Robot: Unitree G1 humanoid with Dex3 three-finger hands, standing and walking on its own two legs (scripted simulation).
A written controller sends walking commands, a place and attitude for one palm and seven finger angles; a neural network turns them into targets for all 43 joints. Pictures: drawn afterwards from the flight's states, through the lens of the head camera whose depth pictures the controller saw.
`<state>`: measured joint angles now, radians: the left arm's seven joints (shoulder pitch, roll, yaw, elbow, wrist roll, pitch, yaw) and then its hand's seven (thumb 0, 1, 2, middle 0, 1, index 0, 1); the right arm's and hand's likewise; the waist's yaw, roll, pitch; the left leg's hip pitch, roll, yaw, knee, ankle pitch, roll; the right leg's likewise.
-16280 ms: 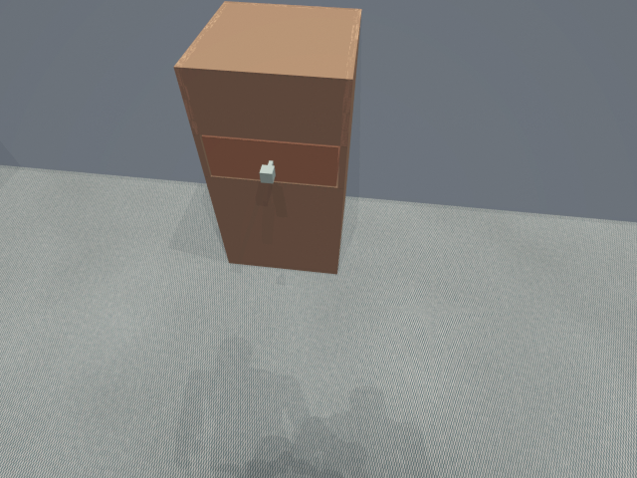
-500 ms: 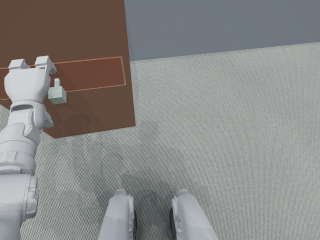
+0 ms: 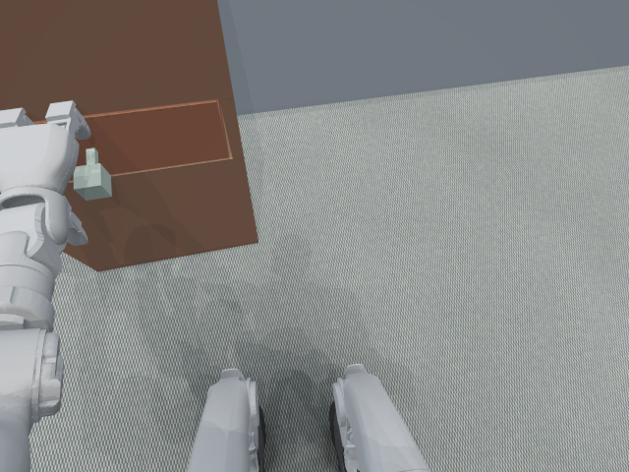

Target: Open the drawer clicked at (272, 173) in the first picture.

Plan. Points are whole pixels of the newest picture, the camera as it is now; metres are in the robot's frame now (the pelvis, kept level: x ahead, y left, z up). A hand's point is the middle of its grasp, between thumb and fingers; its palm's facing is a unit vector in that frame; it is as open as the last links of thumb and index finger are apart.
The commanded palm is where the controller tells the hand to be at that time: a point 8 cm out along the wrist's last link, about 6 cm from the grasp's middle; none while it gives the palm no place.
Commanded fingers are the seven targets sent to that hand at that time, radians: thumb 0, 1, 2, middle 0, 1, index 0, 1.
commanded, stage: re-aim the fingers above the handle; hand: left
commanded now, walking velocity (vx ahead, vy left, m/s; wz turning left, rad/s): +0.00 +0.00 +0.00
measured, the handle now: (92, 171) +0.53 +0.30 -0.09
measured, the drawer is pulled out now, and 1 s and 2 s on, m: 0.00 0.00 0.00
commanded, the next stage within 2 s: lower the fingers behind the handle in 1.44 s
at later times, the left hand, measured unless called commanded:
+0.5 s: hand (47, 180) +0.48 +0.32 -0.03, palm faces -0.08 -0.01 -1.00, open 13.8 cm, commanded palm +0.48 +0.30 +0.02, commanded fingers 0.00 -0.50 0.30 -0.30 -1.20 -0.30 -1.20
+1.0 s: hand (42, 175) +0.49 +0.32 -0.02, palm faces -0.04 -0.01 -1.00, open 13.8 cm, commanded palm +0.48 +0.29 +0.02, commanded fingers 0.00 -0.50 0.30 -0.30 -1.20 -0.30 -1.20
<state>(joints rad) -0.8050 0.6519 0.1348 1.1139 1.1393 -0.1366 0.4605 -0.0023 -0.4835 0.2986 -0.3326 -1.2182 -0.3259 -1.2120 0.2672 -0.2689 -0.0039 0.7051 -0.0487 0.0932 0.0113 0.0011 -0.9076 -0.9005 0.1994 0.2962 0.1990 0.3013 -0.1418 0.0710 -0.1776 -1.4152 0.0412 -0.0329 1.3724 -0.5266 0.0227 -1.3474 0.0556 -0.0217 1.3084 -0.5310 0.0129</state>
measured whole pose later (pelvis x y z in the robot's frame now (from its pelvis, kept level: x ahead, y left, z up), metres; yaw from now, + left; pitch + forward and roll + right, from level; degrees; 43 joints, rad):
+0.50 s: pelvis +0.01 +0.00 +0.01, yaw +0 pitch +32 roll -5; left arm -0.77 0.67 0.16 1.11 1.13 -0.14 0.43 0.00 -0.48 0.30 -0.32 -1.21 -0.32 -1.21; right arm 0.25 -0.26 0.01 0.69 -0.04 0.09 0.01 0.00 -0.91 -0.90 0.20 0.30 0.20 0.30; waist -0.14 0.07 -0.18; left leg -1.38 0.04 -0.03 1.35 -0.53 0.03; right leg -1.32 0.06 -0.01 1.29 -0.53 0.02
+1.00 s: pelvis +0.01 +0.01 +0.01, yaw +0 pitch +32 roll -5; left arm -0.78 0.64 0.14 1.07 1.13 -0.10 0.46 0.00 -0.48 0.30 -0.33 -1.21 -0.33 -1.20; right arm 0.25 -0.24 0.00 0.70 -0.05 0.11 0.02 0.00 -0.91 -0.90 0.20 0.30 0.20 0.30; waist -0.13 0.07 -0.17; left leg -1.37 0.04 -0.03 1.34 -0.53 0.03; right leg -1.29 0.05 -0.02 1.26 -0.52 0.03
